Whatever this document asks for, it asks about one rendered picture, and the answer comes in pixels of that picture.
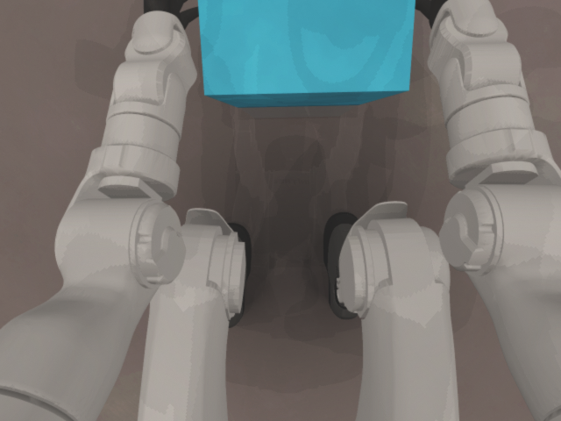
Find robot right upper arm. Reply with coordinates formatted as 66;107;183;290
439;184;561;421

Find robot right foot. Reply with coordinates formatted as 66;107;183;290
323;212;358;319

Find right robot hand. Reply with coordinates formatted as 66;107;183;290
415;0;448;29

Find left robot hand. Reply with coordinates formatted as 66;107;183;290
144;0;199;30

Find carton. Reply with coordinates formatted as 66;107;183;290
198;0;415;108

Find robot left upper arm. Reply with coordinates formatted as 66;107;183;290
0;198;186;421

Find right robot thigh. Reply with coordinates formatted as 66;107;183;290
341;218;459;421

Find right robot forearm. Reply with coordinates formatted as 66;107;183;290
427;0;561;189

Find left robot forearm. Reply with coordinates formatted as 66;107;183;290
54;11;197;264

